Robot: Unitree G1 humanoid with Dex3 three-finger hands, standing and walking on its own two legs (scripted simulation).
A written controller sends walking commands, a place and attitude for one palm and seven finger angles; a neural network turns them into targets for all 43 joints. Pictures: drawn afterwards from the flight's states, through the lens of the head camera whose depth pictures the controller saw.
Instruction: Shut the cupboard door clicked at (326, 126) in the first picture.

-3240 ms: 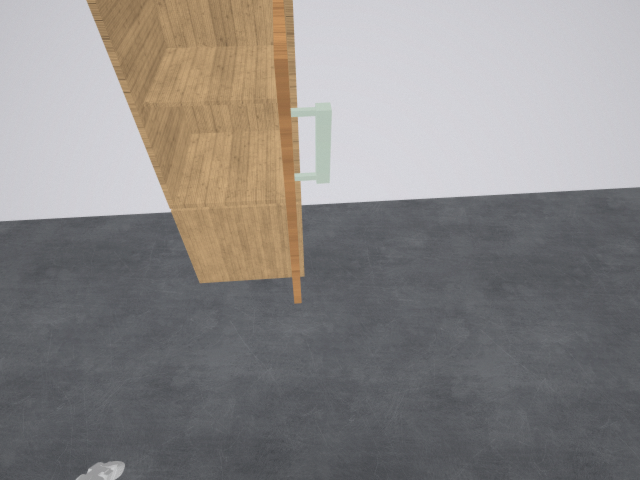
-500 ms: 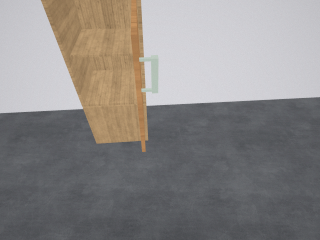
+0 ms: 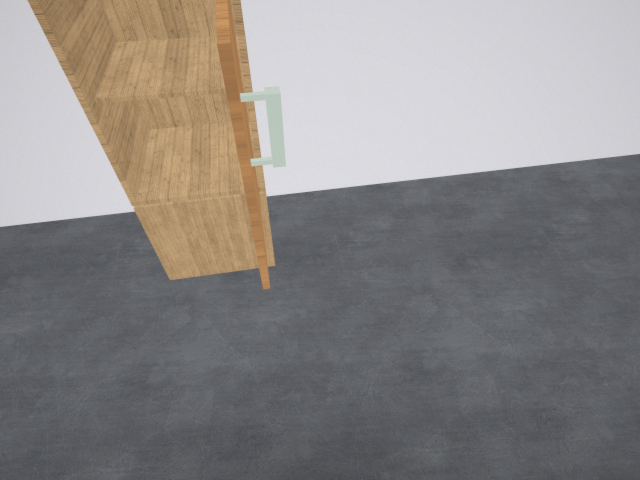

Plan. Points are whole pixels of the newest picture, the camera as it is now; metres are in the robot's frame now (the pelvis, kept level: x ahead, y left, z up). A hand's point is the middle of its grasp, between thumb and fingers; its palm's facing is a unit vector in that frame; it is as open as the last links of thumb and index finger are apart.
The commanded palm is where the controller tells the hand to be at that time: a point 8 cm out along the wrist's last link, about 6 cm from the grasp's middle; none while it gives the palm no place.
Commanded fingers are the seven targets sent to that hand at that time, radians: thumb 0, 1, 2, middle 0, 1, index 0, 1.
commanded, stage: walk to a spot facing it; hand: left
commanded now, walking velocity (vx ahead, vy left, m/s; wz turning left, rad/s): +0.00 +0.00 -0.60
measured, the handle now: (263, 130) +0.64 +0.15 +0.08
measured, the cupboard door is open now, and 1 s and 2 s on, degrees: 90 90 90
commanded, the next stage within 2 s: none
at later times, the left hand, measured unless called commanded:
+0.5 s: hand out of the picture +0.06 +0.18 -0.16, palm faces -0.19 -0.95 -0.26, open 7.4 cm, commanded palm none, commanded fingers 0.00 0.90 0.90 -0.20 -0.30 -0.20 -0.30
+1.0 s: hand (235, 465) +0.17 +0.14 -0.16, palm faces -0.58 -0.78 -0.23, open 7.4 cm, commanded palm none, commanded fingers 0.00 0.90 0.90 -0.20 -0.30 -0.20 -0.30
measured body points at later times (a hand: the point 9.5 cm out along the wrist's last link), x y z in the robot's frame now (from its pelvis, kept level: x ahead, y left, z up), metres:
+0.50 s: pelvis -0.02 -0.01 +0.00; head +0.02 -0.03 +0.45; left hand +0.07 +0.23 -0.14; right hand +0.02 -0.29 -0.14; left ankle -0.02 +0.15 -0.68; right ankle +0.01 -0.10 -0.74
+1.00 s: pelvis -0.04 +0.02 +0.00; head +0.00 +0.00 +0.44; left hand +0.20 +0.18 -0.14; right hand -0.16 -0.22 -0.14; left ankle -0.01 +0.14 -0.74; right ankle -0.12 -0.09 -0.72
